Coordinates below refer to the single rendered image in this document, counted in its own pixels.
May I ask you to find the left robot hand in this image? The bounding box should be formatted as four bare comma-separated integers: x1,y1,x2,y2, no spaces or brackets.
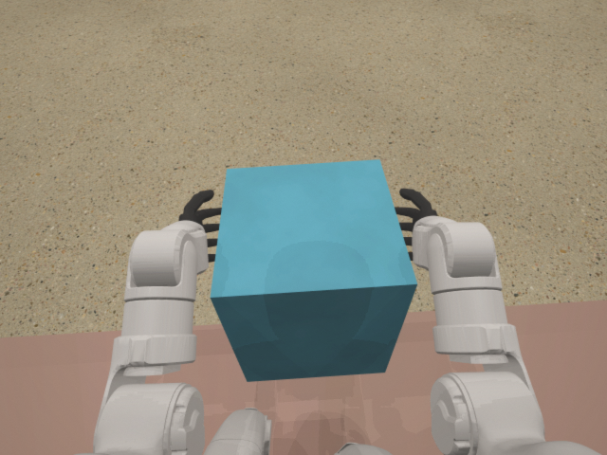
179,190,222,263

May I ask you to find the right robot hand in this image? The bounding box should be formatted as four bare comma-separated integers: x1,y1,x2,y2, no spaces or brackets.
395,189,437,261

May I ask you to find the robot right upper arm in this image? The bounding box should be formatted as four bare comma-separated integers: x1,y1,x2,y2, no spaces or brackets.
431,372,601,455

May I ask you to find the carton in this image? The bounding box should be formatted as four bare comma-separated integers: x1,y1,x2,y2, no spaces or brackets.
211,159,417,382

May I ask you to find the robot left thigh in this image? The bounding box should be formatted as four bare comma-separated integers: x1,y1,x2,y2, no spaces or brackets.
203,409,271,455

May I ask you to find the robot left upper arm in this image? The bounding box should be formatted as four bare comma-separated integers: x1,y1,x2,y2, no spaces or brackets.
75,383,205,455

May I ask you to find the robot left forearm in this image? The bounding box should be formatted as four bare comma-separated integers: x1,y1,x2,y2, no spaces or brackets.
93,220,209,453

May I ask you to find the robot right forearm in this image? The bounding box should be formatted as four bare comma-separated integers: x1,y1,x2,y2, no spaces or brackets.
412,216,545,439

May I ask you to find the right robot shin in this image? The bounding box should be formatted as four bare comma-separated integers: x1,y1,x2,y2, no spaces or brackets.
337,443,356,453

